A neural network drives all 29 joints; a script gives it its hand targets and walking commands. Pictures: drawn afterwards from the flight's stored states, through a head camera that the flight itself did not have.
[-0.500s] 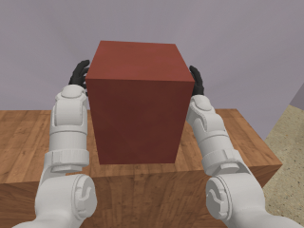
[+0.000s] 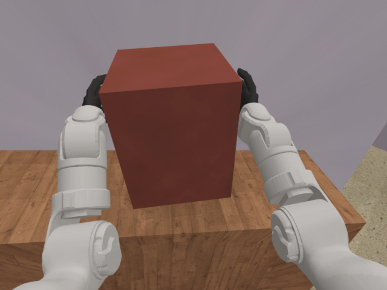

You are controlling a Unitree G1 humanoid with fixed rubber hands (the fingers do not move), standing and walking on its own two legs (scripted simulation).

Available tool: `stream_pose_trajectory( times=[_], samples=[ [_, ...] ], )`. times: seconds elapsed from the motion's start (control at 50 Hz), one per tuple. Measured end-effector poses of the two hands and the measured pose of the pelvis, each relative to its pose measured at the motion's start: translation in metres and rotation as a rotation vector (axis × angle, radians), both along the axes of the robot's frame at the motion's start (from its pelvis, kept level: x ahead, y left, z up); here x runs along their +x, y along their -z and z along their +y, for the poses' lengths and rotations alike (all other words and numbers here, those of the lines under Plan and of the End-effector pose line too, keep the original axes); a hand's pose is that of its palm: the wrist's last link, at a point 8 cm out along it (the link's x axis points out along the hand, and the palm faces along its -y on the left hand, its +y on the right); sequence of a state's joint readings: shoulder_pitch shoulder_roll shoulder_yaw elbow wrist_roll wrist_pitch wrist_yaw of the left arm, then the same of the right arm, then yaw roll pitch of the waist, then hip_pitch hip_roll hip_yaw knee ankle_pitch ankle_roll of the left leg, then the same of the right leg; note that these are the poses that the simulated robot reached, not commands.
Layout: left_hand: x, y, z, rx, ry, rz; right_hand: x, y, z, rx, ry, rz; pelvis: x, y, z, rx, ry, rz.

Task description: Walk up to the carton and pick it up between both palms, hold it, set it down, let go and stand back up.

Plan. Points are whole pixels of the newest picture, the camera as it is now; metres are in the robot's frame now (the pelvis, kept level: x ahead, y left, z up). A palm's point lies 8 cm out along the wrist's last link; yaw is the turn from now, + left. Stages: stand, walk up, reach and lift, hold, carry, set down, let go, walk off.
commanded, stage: reach and lift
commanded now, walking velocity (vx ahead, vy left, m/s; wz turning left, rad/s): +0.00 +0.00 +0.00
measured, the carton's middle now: (174, 123) +0.39 +0.00 +0.23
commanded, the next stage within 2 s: hold in 0.74 s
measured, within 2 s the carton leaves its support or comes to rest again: neither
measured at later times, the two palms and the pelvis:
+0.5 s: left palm (98, 103) +0.38 +0.14 +0.28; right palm (254, 97) +0.37 -0.15 +0.30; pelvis +0.00 +0.00 +0.00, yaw -1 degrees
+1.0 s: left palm (94, 88) +0.37 +0.14 +0.31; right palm (258, 85) +0.37 -0.15 +0.32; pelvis +0.00 -0.01 +0.00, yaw +0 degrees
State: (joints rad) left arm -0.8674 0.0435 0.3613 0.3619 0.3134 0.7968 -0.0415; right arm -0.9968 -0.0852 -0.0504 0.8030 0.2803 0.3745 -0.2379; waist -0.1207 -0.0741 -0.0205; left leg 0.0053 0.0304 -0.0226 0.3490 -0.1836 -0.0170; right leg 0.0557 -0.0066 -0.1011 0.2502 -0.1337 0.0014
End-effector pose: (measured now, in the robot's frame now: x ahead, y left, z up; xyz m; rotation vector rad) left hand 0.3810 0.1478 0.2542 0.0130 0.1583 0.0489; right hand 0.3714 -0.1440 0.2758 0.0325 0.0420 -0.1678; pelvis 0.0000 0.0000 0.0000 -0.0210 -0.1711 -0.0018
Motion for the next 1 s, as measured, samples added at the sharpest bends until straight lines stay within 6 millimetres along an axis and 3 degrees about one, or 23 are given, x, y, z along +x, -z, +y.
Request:
stream_pose_trajectory(
  times=[0.14,0.26,0.42,0.6,0.74,1.0],
  samples=[
    [-0.001,0.003,-0.002,0.041,0.008,0.02,-0.002,0.004,-0.002,0.049,0.005,0.023,0.0,0.001,0.004,-0.002,-0.004,0.005],
    [0.0,-0.007,-0.009,0.069,-0.001,0.014,0.0,0.004,-0.01,0.068,0.002,0.026,-0.003,0.001,0.008,-0.001,0.005,0.036],
    [-0.001,-0.022,-0.012,0.033,-0.019,0.002,0.002,-0.015,-0.012,0.036,-0.01,0.019,-0.001,-0.001,0.002,0.001,0.014,0.062],
    [-0.003,-0.022,-0.007,-0.004,-0.009,0.028,0.0,-0.03,-0.007,0.0,-0.004,0.058,0.0,0.0,-0.01,0.001,0.004,0.066],
    [-0.006,-0.04,-0.006,0.01,-0.023,0.001,0.001,-0.045,-0.006,0.03,-0.021,0.035,0.002,0.001,-0.012,-0.001,-0.01,0.074],
    [-0.006,-0.052,-0.009,0.016,-0.018,0.024,-0.003,-0.048,-0.009,0.007,-0.012,0.073,0.004,0.0,-0.009,-0.002,0.0,0.075]
  ],
)
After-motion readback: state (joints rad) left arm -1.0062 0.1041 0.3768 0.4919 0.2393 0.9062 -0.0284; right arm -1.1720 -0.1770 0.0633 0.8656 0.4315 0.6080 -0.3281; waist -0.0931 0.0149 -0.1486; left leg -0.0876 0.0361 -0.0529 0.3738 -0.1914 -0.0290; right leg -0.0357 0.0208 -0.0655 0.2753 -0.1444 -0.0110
